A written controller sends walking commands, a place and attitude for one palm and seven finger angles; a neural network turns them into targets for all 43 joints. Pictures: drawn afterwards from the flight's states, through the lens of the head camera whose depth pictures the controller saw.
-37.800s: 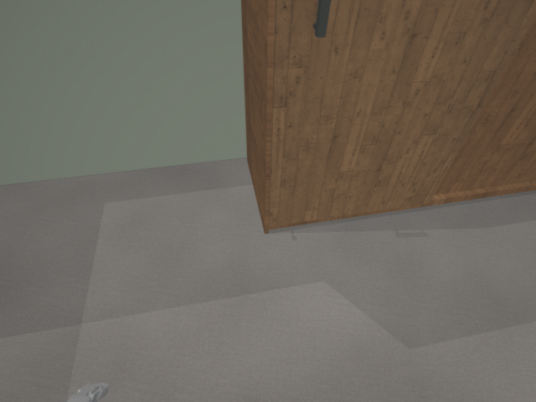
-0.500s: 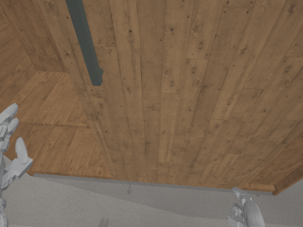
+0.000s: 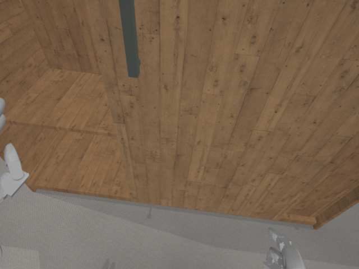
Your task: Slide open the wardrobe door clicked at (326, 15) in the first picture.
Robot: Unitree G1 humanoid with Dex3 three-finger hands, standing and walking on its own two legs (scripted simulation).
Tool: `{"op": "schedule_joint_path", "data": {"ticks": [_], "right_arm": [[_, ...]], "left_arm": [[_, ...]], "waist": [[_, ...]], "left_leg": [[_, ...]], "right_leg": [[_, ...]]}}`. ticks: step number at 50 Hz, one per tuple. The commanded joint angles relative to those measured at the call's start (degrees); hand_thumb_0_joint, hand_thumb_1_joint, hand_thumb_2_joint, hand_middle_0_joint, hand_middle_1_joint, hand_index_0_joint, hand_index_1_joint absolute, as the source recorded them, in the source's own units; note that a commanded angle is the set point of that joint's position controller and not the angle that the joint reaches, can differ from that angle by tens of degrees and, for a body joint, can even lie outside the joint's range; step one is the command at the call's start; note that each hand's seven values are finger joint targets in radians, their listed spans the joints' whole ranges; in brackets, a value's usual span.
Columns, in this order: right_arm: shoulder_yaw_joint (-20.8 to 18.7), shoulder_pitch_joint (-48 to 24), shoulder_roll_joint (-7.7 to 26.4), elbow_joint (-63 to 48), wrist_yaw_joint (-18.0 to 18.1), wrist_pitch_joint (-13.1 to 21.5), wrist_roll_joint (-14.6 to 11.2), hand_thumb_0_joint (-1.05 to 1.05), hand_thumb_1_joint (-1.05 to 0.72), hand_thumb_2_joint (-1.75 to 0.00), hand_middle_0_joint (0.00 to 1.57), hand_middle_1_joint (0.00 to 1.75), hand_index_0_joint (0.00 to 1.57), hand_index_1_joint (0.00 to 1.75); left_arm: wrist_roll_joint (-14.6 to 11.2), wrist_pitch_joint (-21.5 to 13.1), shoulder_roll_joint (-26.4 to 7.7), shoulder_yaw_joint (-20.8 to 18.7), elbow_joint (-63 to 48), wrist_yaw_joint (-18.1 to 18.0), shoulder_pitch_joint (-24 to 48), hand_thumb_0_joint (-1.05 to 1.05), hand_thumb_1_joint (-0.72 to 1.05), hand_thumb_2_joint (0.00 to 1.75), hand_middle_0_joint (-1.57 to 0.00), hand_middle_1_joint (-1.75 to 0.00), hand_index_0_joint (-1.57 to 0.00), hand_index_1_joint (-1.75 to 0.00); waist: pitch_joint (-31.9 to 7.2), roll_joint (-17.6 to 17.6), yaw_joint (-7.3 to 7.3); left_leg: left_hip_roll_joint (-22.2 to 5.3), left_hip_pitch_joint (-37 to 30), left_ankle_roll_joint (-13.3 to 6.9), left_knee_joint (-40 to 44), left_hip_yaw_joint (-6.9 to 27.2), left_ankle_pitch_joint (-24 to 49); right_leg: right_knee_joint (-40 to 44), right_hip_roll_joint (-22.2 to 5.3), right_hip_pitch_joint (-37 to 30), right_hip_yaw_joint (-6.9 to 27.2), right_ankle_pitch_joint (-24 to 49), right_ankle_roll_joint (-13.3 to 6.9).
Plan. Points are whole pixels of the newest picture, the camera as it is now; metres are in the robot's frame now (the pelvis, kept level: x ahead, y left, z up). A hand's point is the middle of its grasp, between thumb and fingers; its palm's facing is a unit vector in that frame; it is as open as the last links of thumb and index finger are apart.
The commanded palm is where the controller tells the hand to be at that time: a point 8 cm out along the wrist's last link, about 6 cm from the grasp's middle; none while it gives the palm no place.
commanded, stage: step back with the hand held close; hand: left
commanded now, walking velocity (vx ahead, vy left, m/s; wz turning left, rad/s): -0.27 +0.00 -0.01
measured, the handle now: (131, 20) +0.54 +0.17 +0.29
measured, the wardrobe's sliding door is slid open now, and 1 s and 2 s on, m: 0.57 0.57 0.57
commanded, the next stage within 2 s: stop stepping back and stand still in 0.90 s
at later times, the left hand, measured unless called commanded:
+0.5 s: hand (31, 196) +0.17 +0.24 +0.18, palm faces +0.44 -0.79 -0.43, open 7.4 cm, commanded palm +0.09 +0.28 +0.20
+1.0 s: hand (19, 256) +0.10 +0.21 +0.19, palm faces +0.33 -0.82 -0.47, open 7.4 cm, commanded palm +0.02 +0.25 +0.20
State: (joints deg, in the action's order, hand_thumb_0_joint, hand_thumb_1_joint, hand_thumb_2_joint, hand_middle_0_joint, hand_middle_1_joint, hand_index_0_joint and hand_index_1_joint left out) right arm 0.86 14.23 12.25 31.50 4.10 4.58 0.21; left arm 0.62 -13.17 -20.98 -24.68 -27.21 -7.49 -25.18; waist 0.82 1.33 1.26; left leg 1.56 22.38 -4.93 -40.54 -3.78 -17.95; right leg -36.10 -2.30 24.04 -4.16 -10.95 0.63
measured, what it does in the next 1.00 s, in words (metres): walks backwards: left foot, then right foot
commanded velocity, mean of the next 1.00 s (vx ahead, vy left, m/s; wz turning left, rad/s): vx -0.39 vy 0.00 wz -0.05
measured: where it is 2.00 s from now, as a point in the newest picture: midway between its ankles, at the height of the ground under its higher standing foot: outside the picture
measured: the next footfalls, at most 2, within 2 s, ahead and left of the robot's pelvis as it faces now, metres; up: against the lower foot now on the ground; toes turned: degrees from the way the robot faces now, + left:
left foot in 0.62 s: -0.01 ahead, +0.10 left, +0.00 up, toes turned +3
right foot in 0.94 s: -0.20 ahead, -0.13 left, +0.00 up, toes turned -2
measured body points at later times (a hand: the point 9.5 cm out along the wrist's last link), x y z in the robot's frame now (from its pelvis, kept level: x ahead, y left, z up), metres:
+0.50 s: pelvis -0.03 -0.02 +0.00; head +0.00 +0.01 +0.45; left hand +0.14 +0.28 +0.20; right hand +0.16 -0.26 -0.07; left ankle +0.02 +0.07 -0.70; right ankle +0.05 -0.15 -0.72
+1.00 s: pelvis -0.14 -0.04 +0.02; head -0.10 -0.01 +0.46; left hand +0.08 +0.25 +0.21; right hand +0.05 -0.26 -0.06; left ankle -0.05 +0.09 -0.71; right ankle -0.19 -0.15 -0.72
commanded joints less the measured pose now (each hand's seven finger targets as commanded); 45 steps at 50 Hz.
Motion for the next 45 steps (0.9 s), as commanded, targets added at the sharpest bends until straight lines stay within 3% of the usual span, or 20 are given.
{"op": "schedule_joint_path", "data": {"ticks": [1, 4, 9, 11, 16, 20, 22, 24, 25, 27, 29, 30, 31, 32, 33, 34, 36, 39, 42, 45], "right_arm": [[-3.6, -4.8, 8.7, -9.0, 0.2, 4.2, 0.2, 0.00, -0.90, -0.90, 0.20, 0.30, 0.20, 0.30], [-3.7, -4.7, 8.7, -8.4, 0.1, 4.8, 0.2, 0.00, -0.90, -0.90, 0.20, 0.30, 0.20, 0.30], [-4.3, -5.3, 9.2, -8.4, 0.4, 5.4, 0.4, 0.00, -0.90, -0.90, 0.20, 0.30, 0.20, 0.30], [-4.7, -5.4, 8.8, -8.4, 0.4, 5.8, 0.5, 0.00, -0.90, -0.90, 0.20, 0.30, 0.20, 0.30], [-4.9, -5.9, 8.8, -7.8, 0.0, 6.2, 0.6, 0.00, -0.90, -0.90, 0.20, 0.30, 0.20, 0.30], [-5.4, -4.7, 7.9, -7.3, -0.2, 5.6, 0.8, 0.00, -0.90, -0.90, 0.20, 0.30, 0.20, 0.30], [-5.2, -4.3, 5.9, -6.2, -1.0, 4.5, 0.6, 0.00, -0.90, -0.90, 0.20, 0.30, 0.20, 0.30], [-4.9, -6.0, 4.8, -5.7, -1.3, 3.4, 0.8, 0.00, -0.90, -0.90, 0.20, 0.30, 0.20, 0.30], [-4.7, -6.0, 4.9, -5.7, -1.4, 3.1, 0.8, 0.00, -0.90, -0.90, 0.20, 0.30, 0.20, 0.30], [-4.0, -5.7, 4.4, -6.2, -1.1, 2.2, 0.6, 0.00, -0.90, -0.90, 0.20, 0.30, 0.20, 0.30], [-3.9, -5.6, 6.0, -6.1, 0.0, 1.8, 0.0, 0.00, -0.90, -0.90, 0.20, 0.30, 0.20, 0.30], [-4.8, -7.9, 8.2, -7.3, 0.8, 2.7, 0.2, 0.00, -0.90, -0.90, 0.20, 0.30, 0.20, 0.30], [-5.2, -6.7, 6.4, -6.8, 1.0, 3.9, 1.0, 0.00, -0.90, -0.90, 0.20, 0.30, 0.20, 0.30], [-5.6, -4.7, 5.8, -5.3, 0.7, 5.5, 0.8, 0.00, -0.90, -0.90, 0.20, 0.30, 0.20, 0.30], [-6.1, -4.6, 6.9, -5.0, 0.6, 6.4, 1.0, 0.00, -0.90, -0.90, 0.20, 0.30, 0.20, 0.30], [-6.6, -3.5, 7.3, -4.6, 0.4, 6.7, 1.1, 0.00, -0.90, -0.90, 0.20, 0.30, 0.20, 0.30], [-6.5, -3.6, 7.2, -3.2, -0.3, 7.6, 0.8, 0.00, -0.90, -0.90, 0.20, 0.30, 0.20, 0.30], [-5.4, -4.7, 7.0, -2.7, -1.3, 8.1, 0.5, 0.00, -0.90, -0.90, 0.20, 0.30, 0.20, 0.30], [-4.6, -6.6, 7.3, -2.3, -0.9, 8.1, 1.2, 0.00, -0.90, -0.90, 0.20, 0.30, 0.20, 0.30], [-4.7, -8.0, 7.8, -3.5, -0.7, 6.9, 1.5, 0.00, -0.90, -0.90, 0.20, 0.30, 0.20, 0.30]], "left_arm": [[-0.5, -5.1, -12.0, -7.2, -13.6, -1.5, 4.8, 0.00, 0.90, 0.90, -0.20, -0.30, -0.20, -0.30], [-0.6, -5.9, -12.2, -7.9, -13.3, -1.6, 3.1, 0.00, 0.90, 0.90, -0.20, -0.30, -0.20, -0.30], [0.0, -6.7, -11.8, -9.1, -12.5, -1.2, 2.0, 0.00, 0.90, 0.90, -0.20, -0.30, -0.20, -0.30], [-0.4, -7.0, -12.3, -9.7, -12.7, -0.8, 1.1, 0.00, 0.90, 0.90, -0.20, -0.30, -0.20, -0.30], [-0.7, -7.5, -11.3, -9.1, -13.3, 0.2, 1.0, 0.00, 0.90, 0.90, -0.20, -0.30, -0.20, -0.30], [-0.9, -7.6, -13.9, -9.6, -15.4, 0.1, 2.8, 0.00, 0.90, 0.90, -0.20, -0.30, -0.20, -0.30], [-1.8, -6.8, -14.6, -8.3, -15.8, -0.5, 2.1, 0.00, 0.90, 0.90, -0.20, -0.30, -0.20, -0.30], [-1.9, -6.2, -15.7, -8.7, -17.0, -1.4, 0.7, 0.00, 0.90, 0.90, -0.20, -0.30, -0.20, -0.30], [-1.9, -5.9, -16.1, -9.7, -16.7, -1.6, -0.3, 0.00, 0.90, 0.90, -0.20, -0.30, -0.20, -0.30], [-1.9, -5.0, -15.1, -9.8, -16.0, -1.8, -3.3, 0.00, 0.90, 0.90, -0.20, -0.30, -0.20, -0.30], [-2.7, -5.2, -14.1, -9.2, -17.1, -1.6, -3.8, 0.00, 0.90, 0.90, -0.20, -0.30, -0.20, -0.30], [-2.4, -5.9, -14.3, -9.2, -19.5, -1.6, -1.9, 0.00, 0.90, 0.90, -0.20, -0.30, -0.20, -0.30], [-2.3, -6.2, -15.0, -10.7, -19.3, -1.9, -1.2, 0.00, 0.90, 0.90, -0.20, -0.30, -0.20, -0.30], [-2.9, -6.7, -14.9, -11.1, -18.1, -1.9, -1.1, 0.00, 0.90, 0.90, -0.20, -0.30, -0.20, -0.30], [-3.3, -6.2, -14.2, -11.2, -15.3, -1.6, -2.5, 0.00, 0.90, 0.90, -0.20, -0.30, -0.20, -0.30], [-4.1, -5.8, -13.0, -10.4, -15.9, -1.4, -3.7, 0.00, 0.90, 0.90, -0.20, -0.30, -0.20, -0.30], [-3.8, -5.1, -10.3, -6.7, -17.5, -1.3, -1.8, 0.00, 0.90, 0.90, -0.20, -0.30, -0.20, -0.30], [-3.2, -3.3, -8.5, -2.2, -17.8, -1.0, 0.6, 0.00, 0.90, 0.90, -0.20, -0.30, -0.20, -0.30], [-2.9, -1.9, -9.9, -2.5, -16.5, -1.2, 2.9, 0.00, 0.90, 0.90, -0.20, -0.30, -0.20, -0.30], [-2.6, -1.8, -13.9, -6.8, -15.7, -1.0, -0.7, 0.00, 0.90, 0.90, -0.20, -0.30, -0.20, -0.30]], "waist": [[-2.9, -3.0, -1.08], [-4.0, -4.5, -1.01], [-6.0, -10.1, -0.39], [-6.9, -8.0, -0.53], [-7.3, -7.3, -0.56], [-9.3, 0.3, -1.51], [-9.7, 8.6, -1.53], [-10.7, 10.2, -0.79], [-10.9, 9.5, -1.20], [-9.5, 7.6, -1.38], [-9.2, -5.3, -2.37], [-8.7, -20.1, -1.71], [-10.6, -22.4, -1.64], [-11.7, -15.2, -1.21], [-12.8, -14.0, -1.23], [-12.1, -11.2, -1.36], [-11.8, -11.0, -1.24], [-11.4, -13.6, -1.47], [-10.0, -15.4, -1.26], [-11.7, -14.2, -0.10]], "left_leg": [[-6.3, 18.4, -0.6, 16.0, 12.1, -20.9], [-6.9, 18.6, -0.5, 17.2, 12.9, -18.3], [-14.0, 27.5, -3.0, 24.8, 17.7, -18.5], [-14.0, 23.0, -2.7, 22.5, 17.9, -8.8], [-12.7, 21.7, -2.2, 18.2, 14.7, -5.9], [-4.6, 14.2, 1.7, 6.5, 8.6, -10.9], [-0.2, 3.3, 4.8, -7.2, 5.3, -8.6], [-0.1, 0.3, 5.2, -19.6, 5.6, -10.3], [-0.5, 0.9, 5.1, -18.1, 6.2, -9.9], [-2.0, -3.0, 4.7, -3.8, 5.7, -7.2], [-2.4, -5.5, 4.3, 18.6, 4.8, 5.2], [-14.0, 0.9, 0.6, 24.9, 17.6, 16.6], [-21.6, 0.5, -3.0, 22.1, 21.9, 30.9], [-21.9, -4.9, -4.6, 19.7, 17.0, 38.3], [-22.8, -3.4, -5.2, 19.2, 17.6, 33.3], [-22.1, -6.9, -5.6, 17.1, 17.6, 38.0], [-19.6, -14.8, -3.7, 15.3, 12.8, 45.1], [-18.5, -16.5, -2.0, 17.2, 12.1, 40.4], [-18.3, -12.2, -1.8, 20.8, 12.9, 29.9], [-16.1, -7.6, -0.2, 19.7, 11.4, 20.7]], "right_leg": [[5.1, -3.0, -15.3, 12.6, -7.9, -2.6], [3.4, -2.2, -16.2, 11.4, -4.5, -2.3], [-11.0, 3.3, -27.5, 5.9, 6.2, 0.0], [-10.8, 3.9, -25.3, 6.3, 9.6, 0.1], [-8.3, 3.2, -24.6, 9.6, 10.8, -0.5], [4.0, -5.8, -14.6, 23.2, 15.3, -4.4], [17.0, -14.5, -2.3, 30.1, 2.9, -8.6], [21.1, -17.8, 0.8, 29.3, -0.2, -11.1], [19.9, -17.6, -0.8, 27.9, 5.6, -11.4], [14.4, -12.7, -0.9, 19.1, 13.4, -7.9], [2.6, -3.9, -3.6, 11.3, 13.8, -2.8], [-10.6, 3.2, -6.6, 6.7, 6.6, 0.5], [-20.9, 5.6, -2.9, 7.0, -12.6, 0.6], [-26.1, 5.9, 1.6, 8.9, -16.5, 0.0], [-30.3, 5.7, 1.8, 9.0, -17.7, 0.6], [-27.7, 5.5, 4.6, 8.9, -18.2, 0.5], [-19.1, 5.0, 5.7, 6.3, -15.8, 0.9], [-7.4, 4.8, 1.9, 3.7, -14.0, 1.1], [1.0, 5.4, -4.4, 2.6, -12.0, 1.2], [11.1, 5.3, -13.2, 2.3, -0.7, 0.8]]}}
